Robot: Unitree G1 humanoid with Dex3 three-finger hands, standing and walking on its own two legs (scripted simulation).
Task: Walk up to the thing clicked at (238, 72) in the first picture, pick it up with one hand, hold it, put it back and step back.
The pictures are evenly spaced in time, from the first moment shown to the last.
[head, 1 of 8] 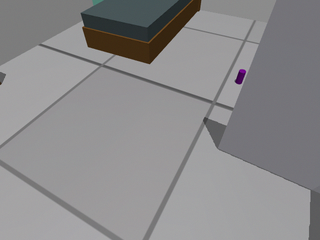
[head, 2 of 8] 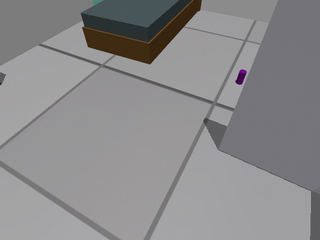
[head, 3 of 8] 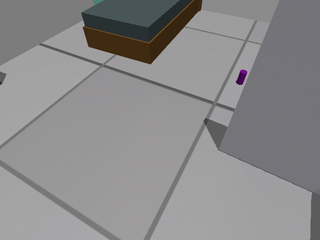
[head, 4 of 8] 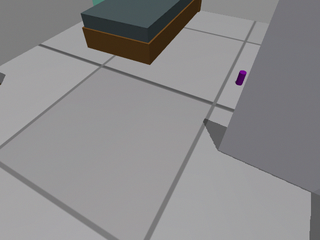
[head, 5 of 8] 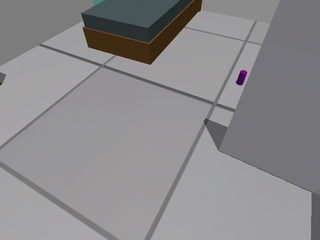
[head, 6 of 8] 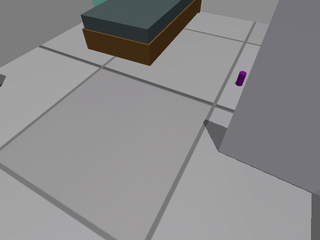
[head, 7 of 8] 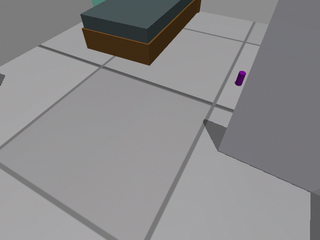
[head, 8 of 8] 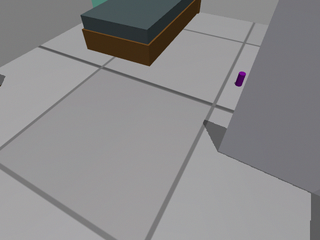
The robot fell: no
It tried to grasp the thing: no
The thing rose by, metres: 0.00
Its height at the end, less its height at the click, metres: +0.00
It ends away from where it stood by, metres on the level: 0.00
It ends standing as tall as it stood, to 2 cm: yes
